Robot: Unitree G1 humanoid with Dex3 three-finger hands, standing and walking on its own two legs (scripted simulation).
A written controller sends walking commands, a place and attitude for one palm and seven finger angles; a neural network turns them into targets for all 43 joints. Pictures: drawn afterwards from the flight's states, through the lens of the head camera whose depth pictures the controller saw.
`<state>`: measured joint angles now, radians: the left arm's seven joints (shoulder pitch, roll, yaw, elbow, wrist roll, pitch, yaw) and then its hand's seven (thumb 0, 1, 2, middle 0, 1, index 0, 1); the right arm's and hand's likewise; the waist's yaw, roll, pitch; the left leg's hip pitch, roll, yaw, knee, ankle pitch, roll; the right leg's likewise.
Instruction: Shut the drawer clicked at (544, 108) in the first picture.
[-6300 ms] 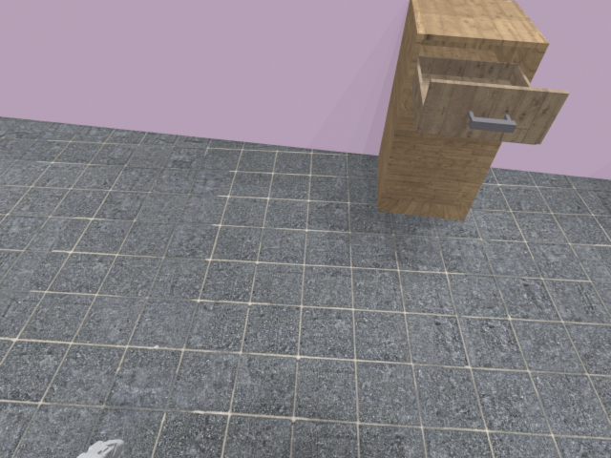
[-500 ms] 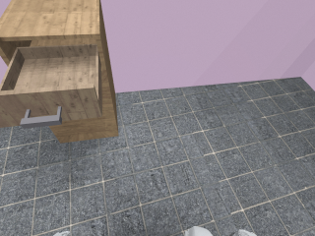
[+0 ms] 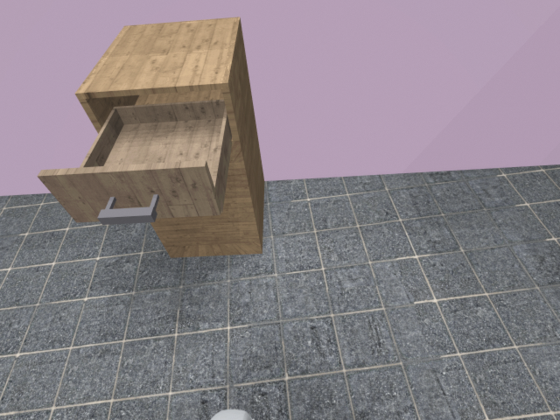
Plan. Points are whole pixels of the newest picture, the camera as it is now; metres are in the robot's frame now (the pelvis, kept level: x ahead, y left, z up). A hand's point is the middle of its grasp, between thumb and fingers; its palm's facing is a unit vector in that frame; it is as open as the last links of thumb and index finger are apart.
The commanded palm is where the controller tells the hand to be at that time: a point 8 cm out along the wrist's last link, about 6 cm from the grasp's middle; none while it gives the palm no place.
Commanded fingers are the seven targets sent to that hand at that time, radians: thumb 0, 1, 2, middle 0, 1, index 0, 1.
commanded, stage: take the last steps up to it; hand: left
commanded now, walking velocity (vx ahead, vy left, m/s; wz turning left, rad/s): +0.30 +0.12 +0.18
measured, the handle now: (130, 208) +0.54 +0.37 -0.07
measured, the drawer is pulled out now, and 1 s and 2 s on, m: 0.30 0.30 0.30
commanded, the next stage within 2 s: come to a stop and stand still in 0.86 s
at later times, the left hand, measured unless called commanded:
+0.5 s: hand out of the picture +0.05 +0.31 -0.18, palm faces +0.13 -0.98 -0.16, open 7.4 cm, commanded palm none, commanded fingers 0.00 0.90 0.90 -0.20 -0.30 -0.20 -0.30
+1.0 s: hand (173, 310) +0.35 +0.26 -0.18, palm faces +0.03 -0.99 -0.17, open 7.4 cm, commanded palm none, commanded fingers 0.00 0.90 0.90 -0.20 -0.30 -0.20 -0.30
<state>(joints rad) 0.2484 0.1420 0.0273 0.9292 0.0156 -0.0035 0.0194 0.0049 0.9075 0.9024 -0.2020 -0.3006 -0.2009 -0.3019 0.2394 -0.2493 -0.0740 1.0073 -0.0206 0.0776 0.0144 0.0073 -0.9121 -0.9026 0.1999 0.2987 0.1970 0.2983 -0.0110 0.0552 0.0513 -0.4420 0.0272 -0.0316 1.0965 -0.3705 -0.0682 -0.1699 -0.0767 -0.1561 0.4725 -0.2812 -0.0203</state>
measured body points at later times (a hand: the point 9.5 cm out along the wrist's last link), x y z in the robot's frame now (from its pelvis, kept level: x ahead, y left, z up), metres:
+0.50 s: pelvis +0.07 +0.12 +0.00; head +0.06 +0.15 +0.45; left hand +0.04 +0.36 -0.17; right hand +0.12 -0.12 -0.13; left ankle +0.03 +0.18 -0.74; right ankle +0.10 -0.03 -0.65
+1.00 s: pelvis +0.25 +0.09 -0.02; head +0.26 +0.09 +0.43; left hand +0.35 +0.31 -0.16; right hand +0.12 -0.10 -0.17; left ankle +0.10 +0.19 -0.65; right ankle +0.30 +0.02 -0.74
